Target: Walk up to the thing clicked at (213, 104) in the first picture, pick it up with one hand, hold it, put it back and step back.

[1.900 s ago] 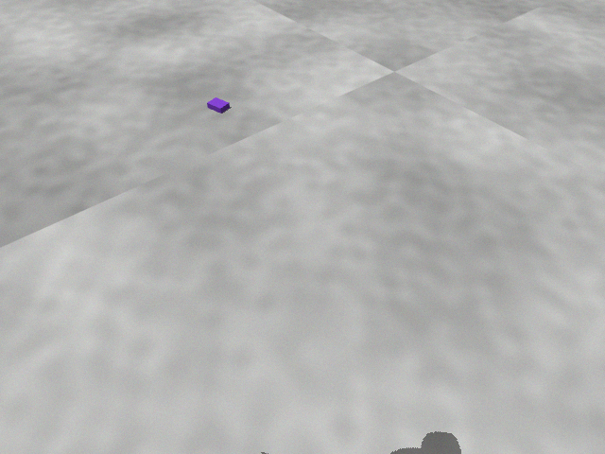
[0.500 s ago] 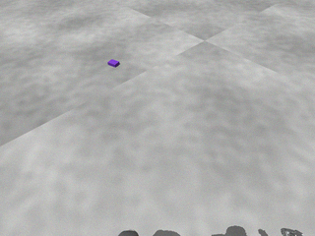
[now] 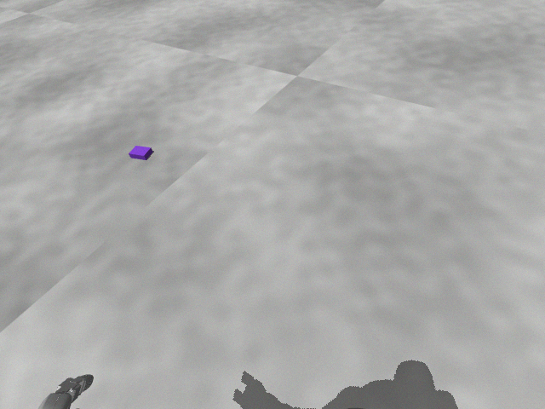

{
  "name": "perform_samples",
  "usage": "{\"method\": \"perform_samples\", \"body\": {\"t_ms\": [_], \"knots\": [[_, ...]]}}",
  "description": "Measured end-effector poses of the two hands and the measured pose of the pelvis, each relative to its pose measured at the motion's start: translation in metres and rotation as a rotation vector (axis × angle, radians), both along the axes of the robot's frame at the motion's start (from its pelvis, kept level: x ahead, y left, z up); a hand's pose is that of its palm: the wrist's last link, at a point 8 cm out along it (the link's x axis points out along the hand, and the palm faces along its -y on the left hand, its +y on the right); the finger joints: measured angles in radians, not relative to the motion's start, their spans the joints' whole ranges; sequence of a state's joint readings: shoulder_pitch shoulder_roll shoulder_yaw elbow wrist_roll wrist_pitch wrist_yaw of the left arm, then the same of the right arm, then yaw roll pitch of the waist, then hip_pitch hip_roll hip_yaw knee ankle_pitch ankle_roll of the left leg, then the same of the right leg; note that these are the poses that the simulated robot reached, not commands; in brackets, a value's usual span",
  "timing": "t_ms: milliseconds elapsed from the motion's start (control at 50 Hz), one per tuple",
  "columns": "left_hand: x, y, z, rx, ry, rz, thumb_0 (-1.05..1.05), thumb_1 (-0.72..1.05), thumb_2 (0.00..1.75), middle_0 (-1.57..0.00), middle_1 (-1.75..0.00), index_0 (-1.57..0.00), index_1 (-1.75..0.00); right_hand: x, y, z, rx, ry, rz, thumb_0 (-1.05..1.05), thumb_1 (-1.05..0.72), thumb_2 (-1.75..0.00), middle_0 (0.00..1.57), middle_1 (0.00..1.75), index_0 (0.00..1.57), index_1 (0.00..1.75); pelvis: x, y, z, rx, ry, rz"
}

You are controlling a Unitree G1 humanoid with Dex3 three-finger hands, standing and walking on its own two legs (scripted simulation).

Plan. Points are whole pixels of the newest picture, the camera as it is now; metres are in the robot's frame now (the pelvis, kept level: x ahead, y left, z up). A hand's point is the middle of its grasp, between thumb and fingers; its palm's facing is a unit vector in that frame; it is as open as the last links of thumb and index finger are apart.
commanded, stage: walk up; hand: left
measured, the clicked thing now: (140, 152) +1.64 +0.87 -0.73
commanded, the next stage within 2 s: none
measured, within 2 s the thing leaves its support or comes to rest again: neither
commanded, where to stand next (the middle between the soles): +1.23 +0.80 m, yaw -17 degrees
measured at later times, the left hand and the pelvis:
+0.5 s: hand (64, 318) +0.34 +0.45 -0.14, palm faces -0.15 -0.89 -0.43, open 7.4 cm; pelvis +0.26 +0.16 +0.01, yaw -5 degrees
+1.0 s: hand (80, 198) +0.62 +0.50 -0.09, palm faces -0.07 -0.85 -0.52, open 7.4 cm; pelvis +0.51 +0.22 +0.01, yaw -8 degrees
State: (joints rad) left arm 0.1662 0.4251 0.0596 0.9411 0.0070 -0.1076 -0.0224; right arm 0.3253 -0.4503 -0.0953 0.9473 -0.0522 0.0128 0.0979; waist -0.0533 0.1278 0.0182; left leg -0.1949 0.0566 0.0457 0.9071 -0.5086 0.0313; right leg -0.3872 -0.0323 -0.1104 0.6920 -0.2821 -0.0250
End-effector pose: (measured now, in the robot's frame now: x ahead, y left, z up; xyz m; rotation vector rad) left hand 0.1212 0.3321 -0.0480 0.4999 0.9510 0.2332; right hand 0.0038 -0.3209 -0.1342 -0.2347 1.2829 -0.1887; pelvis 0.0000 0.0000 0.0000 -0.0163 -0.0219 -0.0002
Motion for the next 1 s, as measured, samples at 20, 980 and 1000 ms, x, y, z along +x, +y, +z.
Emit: {"method": "perform_samples", "body": {"t_ms": [20,980,1000], "knots": [[0.004,0.002,0.001,-0.003,-0.005,0.016,0.01,0.90,0.90,-0.20,-0.30,-0.21,-0.30,0.017,0.006,0.001,0.009,-0.010,0.015,0.01,-0.91,-0.90,0.21,0.30,0.20,0.30,0.010,0.002,0.002,0.001,-0.003,-0.002],[0.495,0.198,0.005,0.018,0.024,-0.031,0.01,0.90,0.89,-0.21,-0.30,-0.21,-0.30,0.521,0.232,0.014,0.033,-0.127,-0.037,0.01,-0.91,-0.90,0.21,0.30,0.20,0.30,0.498,0.219,0.013,0.010,-0.025,-0.140],[0.494,0.205,0.006,0.022,0.042,-0.022,0.01,0.90,0.89,-0.21,-0.30,-0.21,-0.30,0.538,0.232,0.019,0.027,-0.155,-0.031,0.01,-0.91,-0.90,0.21,0.30,0.20,0.30,0.506,0.223,0.015,0.009,-0.028,-0.142]]}}
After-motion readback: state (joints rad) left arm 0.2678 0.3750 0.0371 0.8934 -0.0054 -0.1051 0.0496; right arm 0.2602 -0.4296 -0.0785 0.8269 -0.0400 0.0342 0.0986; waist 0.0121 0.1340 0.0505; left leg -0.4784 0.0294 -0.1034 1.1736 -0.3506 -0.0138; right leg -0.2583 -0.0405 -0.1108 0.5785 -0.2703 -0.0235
